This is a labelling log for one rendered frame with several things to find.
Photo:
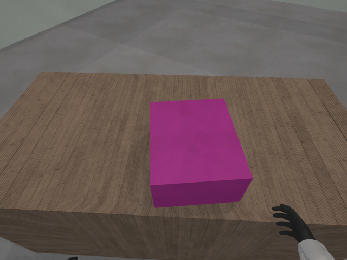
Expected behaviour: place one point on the carton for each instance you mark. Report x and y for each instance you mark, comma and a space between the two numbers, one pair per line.
195, 154

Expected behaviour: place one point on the robot right hand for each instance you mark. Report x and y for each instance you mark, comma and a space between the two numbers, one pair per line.
300, 229

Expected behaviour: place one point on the robot right forearm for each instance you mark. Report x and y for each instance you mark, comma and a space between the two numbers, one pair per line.
310, 249

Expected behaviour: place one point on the pedestal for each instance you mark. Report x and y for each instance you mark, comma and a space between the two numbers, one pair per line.
75, 168

